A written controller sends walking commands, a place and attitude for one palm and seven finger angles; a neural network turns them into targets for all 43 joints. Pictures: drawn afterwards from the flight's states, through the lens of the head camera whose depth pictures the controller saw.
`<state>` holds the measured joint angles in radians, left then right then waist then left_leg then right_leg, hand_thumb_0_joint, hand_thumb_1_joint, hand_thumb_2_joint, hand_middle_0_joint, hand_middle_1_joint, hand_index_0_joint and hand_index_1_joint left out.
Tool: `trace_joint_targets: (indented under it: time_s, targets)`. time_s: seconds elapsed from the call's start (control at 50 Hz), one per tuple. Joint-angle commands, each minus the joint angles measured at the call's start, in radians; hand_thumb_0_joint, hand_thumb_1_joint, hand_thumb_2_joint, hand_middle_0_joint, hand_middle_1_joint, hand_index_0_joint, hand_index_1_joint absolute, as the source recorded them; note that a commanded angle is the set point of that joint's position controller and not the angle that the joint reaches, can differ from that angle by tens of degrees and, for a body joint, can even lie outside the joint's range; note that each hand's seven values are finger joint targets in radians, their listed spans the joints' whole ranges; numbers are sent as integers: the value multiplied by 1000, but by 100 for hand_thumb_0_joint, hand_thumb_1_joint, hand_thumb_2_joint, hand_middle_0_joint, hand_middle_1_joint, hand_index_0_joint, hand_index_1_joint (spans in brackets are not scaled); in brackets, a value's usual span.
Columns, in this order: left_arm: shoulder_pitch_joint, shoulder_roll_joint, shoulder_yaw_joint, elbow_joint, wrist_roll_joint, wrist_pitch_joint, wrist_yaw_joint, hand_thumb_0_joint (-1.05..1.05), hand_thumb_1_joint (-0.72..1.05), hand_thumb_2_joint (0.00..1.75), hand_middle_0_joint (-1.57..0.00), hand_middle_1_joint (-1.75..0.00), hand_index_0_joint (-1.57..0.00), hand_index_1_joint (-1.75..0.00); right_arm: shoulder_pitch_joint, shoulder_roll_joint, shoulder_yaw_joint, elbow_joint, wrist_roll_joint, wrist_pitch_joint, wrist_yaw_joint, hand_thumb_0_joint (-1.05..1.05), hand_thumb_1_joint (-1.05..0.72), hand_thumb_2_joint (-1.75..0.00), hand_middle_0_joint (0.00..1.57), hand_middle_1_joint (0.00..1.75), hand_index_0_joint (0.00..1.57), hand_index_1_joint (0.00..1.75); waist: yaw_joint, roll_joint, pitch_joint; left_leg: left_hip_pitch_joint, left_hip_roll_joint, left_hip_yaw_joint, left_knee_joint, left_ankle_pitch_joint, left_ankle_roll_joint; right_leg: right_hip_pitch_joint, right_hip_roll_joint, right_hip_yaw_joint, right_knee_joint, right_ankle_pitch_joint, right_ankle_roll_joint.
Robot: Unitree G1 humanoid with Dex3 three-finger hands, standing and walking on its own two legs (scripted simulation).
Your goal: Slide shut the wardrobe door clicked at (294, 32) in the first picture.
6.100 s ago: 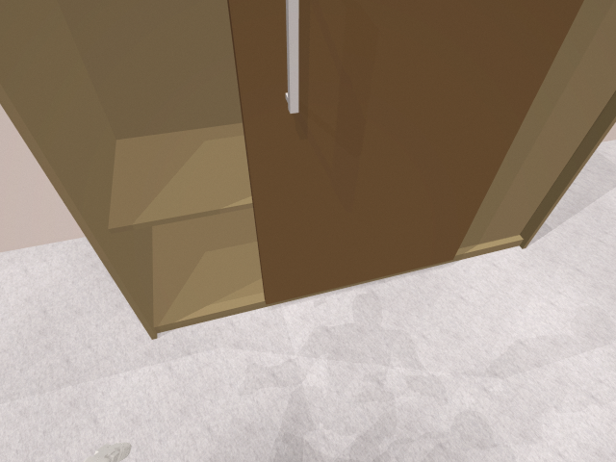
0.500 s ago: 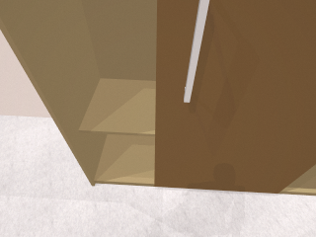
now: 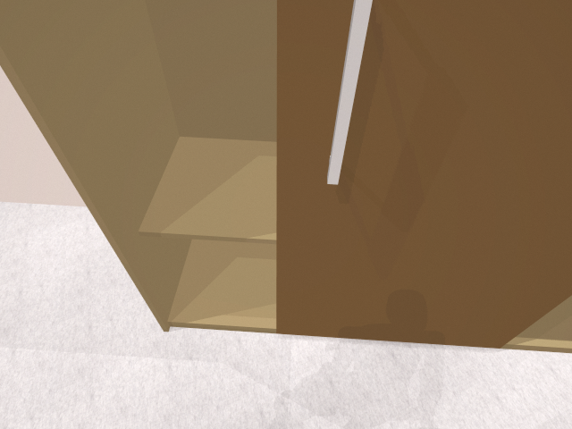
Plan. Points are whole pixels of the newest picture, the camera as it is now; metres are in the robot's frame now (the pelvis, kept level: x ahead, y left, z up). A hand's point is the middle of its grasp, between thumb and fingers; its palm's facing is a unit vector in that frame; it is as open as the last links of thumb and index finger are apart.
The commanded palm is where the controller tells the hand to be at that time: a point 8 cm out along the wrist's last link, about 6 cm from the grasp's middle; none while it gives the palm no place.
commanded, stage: look again from close up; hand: right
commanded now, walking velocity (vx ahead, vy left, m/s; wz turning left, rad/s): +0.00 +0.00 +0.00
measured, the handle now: (345, 91) +0.51 -0.05 +0.23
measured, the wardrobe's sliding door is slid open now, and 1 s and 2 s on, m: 0.39 0.39 0.39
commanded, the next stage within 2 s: shuffle to correct the standing spot in 0.14 s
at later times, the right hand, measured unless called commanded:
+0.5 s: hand out of the picture -0.02 -0.14 -0.18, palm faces +0.00 +0.98 -0.18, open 7.4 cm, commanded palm none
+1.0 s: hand out of the picture +0.00 -0.07 -0.19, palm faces +0.06 +0.99 -0.13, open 7.4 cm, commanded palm none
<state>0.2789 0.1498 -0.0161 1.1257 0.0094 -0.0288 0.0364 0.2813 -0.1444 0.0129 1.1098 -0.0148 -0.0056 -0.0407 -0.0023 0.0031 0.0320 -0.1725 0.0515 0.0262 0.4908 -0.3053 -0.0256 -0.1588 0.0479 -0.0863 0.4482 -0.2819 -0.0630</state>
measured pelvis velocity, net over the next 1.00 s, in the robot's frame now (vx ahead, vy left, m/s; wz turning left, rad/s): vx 0.03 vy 0.07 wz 0.01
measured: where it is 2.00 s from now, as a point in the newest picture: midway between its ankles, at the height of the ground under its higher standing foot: outside the picture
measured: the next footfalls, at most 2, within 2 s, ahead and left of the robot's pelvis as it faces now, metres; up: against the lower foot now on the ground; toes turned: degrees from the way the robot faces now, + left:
right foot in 0.88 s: +0.08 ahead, -0.05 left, +0.00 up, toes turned +1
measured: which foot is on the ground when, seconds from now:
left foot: down 0.00-1.00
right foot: down 0.00-0.60, up 0.62-0.86, down 0.88-1.00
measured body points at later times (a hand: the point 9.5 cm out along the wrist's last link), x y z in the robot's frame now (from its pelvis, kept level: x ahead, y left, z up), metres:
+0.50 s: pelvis +0.00 +0.03 +0.00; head +0.01 +0.04 +0.45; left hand -0.01 +0.25 -0.17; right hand -0.02 -0.19 -0.16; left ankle -0.03 +0.13 -0.74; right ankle -0.02 -0.08 -0.74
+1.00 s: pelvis +0.03 +0.07 +0.00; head +0.04 +0.06 +0.44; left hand +0.10 +0.29 -0.15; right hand +0.00 -0.12 -0.17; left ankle -0.03 +0.13 -0.74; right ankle +0.06 -0.02 -0.74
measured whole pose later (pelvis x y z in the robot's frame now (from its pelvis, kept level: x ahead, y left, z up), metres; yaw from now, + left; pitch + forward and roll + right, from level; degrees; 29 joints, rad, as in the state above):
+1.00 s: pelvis +0.03 +0.07 +0.00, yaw +1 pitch -1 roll +0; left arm 0.17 0.13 -0.01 1.07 0.00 -0.01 0.06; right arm 0.36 -0.11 0.01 1.11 -0.01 0.00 -0.05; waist -0.03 0.04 0.03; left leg -0.11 -0.07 0.05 0.49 -0.36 0.07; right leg -0.26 0.01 -0.08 0.53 -0.25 -0.04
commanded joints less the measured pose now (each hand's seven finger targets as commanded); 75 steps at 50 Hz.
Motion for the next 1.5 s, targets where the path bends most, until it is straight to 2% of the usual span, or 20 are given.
trace_joint_targets:
  time_s: [0.0,0.22,0.3,0.48,0.52,0.58,0.64,0.68,0.76,0.84,0.88,0.94,1.1,1.12,1.14,1.2,1.24,1.3,1.36,1.48]
  targets:
    - [61,105,18,-25,0,-16,1,0,90,90,-20,-30,-20,-30,72,-103,-19,-19,1,-10,-2,0,-90,-90,20,30,20,30,-5,-6,31,-22,53,-59,-63,180,54,-20,-148,140,-101,255,5]
    - [44,107,16,-19,-1,-15,0,0,90,90,-20,-30,-20,-30,79,-109,-18,-12,1,-17,-1,0,-90,-90,20,30,20,30,-2,1,21,-23,59,-76,-82,233,58,3,-148,129,-98,254,12]
    - [57,102,18,-4,5,-6,1,0,90,90,-20,-30,-20,-30,97,-87,-16,1,-3,-5,5,0,-90,-90,20,30,20,30,3,13,43,-51,31,-51,-67,87,56,-11,-170,144,-111,106,4]
    - [101,161,60,-16,18,11,22,0,90,90,-20,-30,-20,-30,102,-80,-42,-47,-20,21,33,0,-90,-90,20,30,20,30,10,-95,83,-195,-28,14,71,-67,60,-26,-312,278,-126,73,-85]
    - [78,156,62,-31,18,10,21,0,90,90,-20,-30,-20,-30,150,-81,-51,-45,-19,17,37,0,-90,-90,20,30,20,30,-14,-53,47,-92,-10,-30,-15,14,72,-100,-267,206,-47,71,-51]
    - [24,63,43,-68,12,10,20,0,90,90,-20,-30,-20,-30,249,-161,-72,-21,-20,9,24,0,-90,-90,20,30,20,30,-54,324,23,134,192,-290,-184,343,173,-376,-55,-41,349,-273,36]
    - [-9,62,45,-68,11,7,18,0,90,90,-20,-30,-20,-30,223,-105,-63,-36,-15,1,11,0,-90,-90,20,30,20,30,-40,112,24,136,202,-241,-135,748,283,-421,-95,26,600,-269,41]
    - [-11,25,31,-57,6,7,7,0,90,90,-20,-30,-20,-30,210,-96,-54,-37,-8,-18,1,0,-90,-90,20,30,20,30,-26,2,0,156,191,-186,-120,867,258,-389,-98,27,539,-218,55]
    - [-18,-1,13,-52,-9,10,-1,0,90,90,-20,-30,-20,-30,188,-101,-37,-27,-8,-39,-6,0,-90,-90,20,30,20,30,-17,22,-38,122,161,-161,-110,904,204,-228,-80,27,276,-112,65]
    - [53,41,19,-39,-13,13,10,0,90,90,-20,-30,-20,-30,146,-108,-34,-30,7,-32,-9,0,-90,-90,20,30,20,30,28,36,-49,29,107,-119,-13,805,101,2,-80,49,-16,196,48]
    - [44,83,30,-48,-10,8,21,0,90,90,-20,-30,-20,-30,165,-74,-31,-36,8,-22,-13,0,-90,-90,20,30,20,30,3,-6,-43,-60,48,-101,-28,514,36,71,-193,126,44,530,-14]
    - [-9,75,18,-66,-8,14,21,0,90,90,-20,-30,-20,-30,166,-78,-26,-22,2,-6,-20,0,-90,-90,20,30,20,30,-18,-102,35,-51,52,-119,-90,287,33,-6,-195,167,-2,459,-30]
    - [-8,80,17,-73,-2,14,4,0,90,90,-20,-30,-20,-30,136,-80,-17,-30,2,-18,-10,0,-90,-90,20,30,20,30,-10,26,26,-22,70,-130,-164,204,50,-23,-155,167,-82,206,6]
    - [-103,117,29,-163,-4,-1,-2,0,90,90,-20,-30,-20,-30,205,-90,-19,-36,-19,-49,-49,0,-90,-90,20,30,20,30,-35,76,76,-75,119,-237,-172,813,-36,-67,-127,88,193,233,37]
    - [-24,72,30,-180,-3,17,-11,0,90,90,-20,-30,-20,-30,146,-142,-28,-89,-14,-56,-44,0,-90,-90,20,30,20,30,24,150,5,40,168,-232,-139,765,-20,-178,-85,116,215,-42,28]
    - [-5,65,28,-189,3,22,-21,0,90,90,-20,-30,-20,-30,110,-144,-30,-136,-8,-61,-30,0,-90,-90,20,30,20,30,25,43,-63,93,157,-170,-75,763,96,-190,-72,89,232,-42,25]
    - [7,66,27,-189,4,18,-20,0,90,90,-20,-30,-20,-30,82,-149,-26,-156,-3,-55,-24,0,-90,-90,20,30,20,30,30,50,-75,57,132,-158,-62,608,145,-118,-67,79,144,14,33]
    - [33,97,25,-174,8,10,-17,0,90,90,-20,-30,-20,-30,58,-131,-21,-165,1,-36,-19,0,-90,-90,20,30,20,30,21,-5,6,-67,52,-123,-62,270,104,-64,-116,140,52,175,16]
    - [14,116,18,-162,8,8,-15,0,90,90,-20,-30,-20,-30,77,-132,-16,-143,2,-13,-14,0,-90,-90,20,30,20,30,-7,-37,89,-57,-1,-90,-73,-14,83,-162,-146,229,-51,76,-18]
    - [30,143,23,-142,9,3,-14,0,90,90,-20,-30,-20,-30,82,-135,-17,-129,-4,0,-3,0,-90,-90,20,30,20,30,-21,-35,78,-28,-12,-59,-46,-87,76,-209,-169,313,-185,-157,-38]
